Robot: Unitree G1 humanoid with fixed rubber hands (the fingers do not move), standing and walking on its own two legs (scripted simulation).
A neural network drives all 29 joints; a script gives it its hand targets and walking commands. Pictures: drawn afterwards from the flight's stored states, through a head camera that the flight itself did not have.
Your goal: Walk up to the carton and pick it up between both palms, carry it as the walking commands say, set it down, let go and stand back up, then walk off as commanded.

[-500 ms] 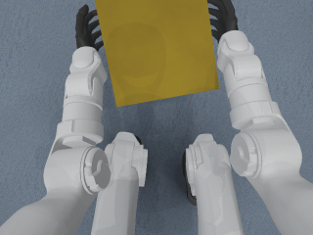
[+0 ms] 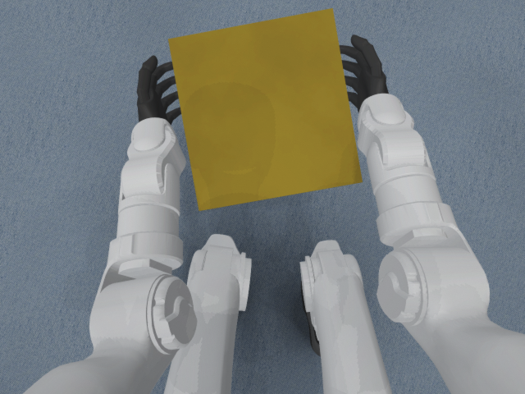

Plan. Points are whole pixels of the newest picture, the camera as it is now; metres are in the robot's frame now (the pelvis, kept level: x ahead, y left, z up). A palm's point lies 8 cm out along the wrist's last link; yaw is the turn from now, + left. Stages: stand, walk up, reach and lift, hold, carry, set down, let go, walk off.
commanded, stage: reach and lift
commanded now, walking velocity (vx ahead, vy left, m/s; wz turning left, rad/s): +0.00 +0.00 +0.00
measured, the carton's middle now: (265, 130) +0.48 +0.03 -0.17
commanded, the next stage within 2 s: none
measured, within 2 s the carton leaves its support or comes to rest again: neither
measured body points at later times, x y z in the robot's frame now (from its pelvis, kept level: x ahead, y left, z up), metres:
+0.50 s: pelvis +0.01 +0.00 +0.06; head +0.27 +0.01 +0.43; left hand +0.47 +0.18 -0.02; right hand +0.51 -0.11 -0.02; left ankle +0.13 +0.12 -0.42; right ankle +0.09 -0.12 -0.42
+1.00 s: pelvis +0.03 +0.00 +0.12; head +0.24 +0.01 +0.52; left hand +0.45 +0.19 +0.05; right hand +0.49 -0.11 +0.06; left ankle +0.13 +0.12 -0.42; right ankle +0.09 -0.13 -0.42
